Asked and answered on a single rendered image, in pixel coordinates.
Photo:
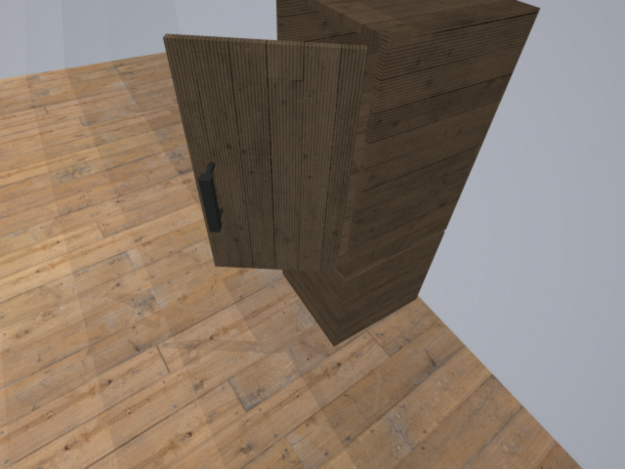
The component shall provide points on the cupboard door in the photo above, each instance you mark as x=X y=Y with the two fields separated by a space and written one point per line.
x=278 y=119

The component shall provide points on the handle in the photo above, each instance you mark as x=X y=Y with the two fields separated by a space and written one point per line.
x=208 y=192

